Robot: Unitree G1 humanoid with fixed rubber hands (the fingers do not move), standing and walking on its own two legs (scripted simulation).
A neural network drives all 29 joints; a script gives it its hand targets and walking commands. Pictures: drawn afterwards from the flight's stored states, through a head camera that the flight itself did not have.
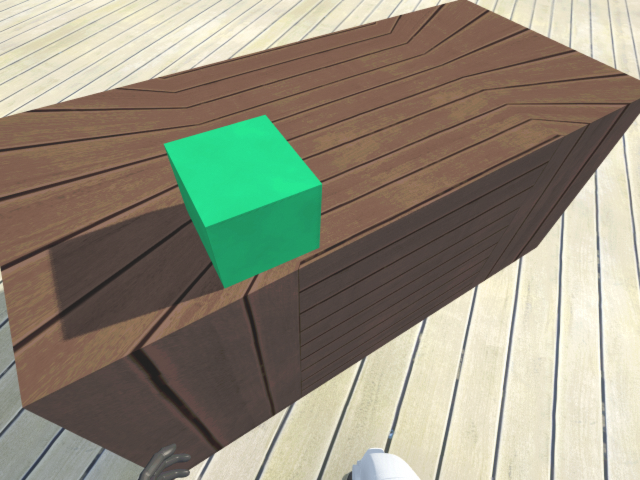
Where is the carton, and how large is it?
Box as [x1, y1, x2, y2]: [164, 115, 321, 287]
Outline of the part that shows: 265,115 164,144 188,213 224,287 317,248 319,243 321,183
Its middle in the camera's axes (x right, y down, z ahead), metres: -0.12 -0.07 +0.62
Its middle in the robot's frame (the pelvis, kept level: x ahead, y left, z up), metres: +0.54 +0.08 +0.02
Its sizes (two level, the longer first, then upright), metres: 0.192 0.171 0.147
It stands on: a pedestal, 0.69 m high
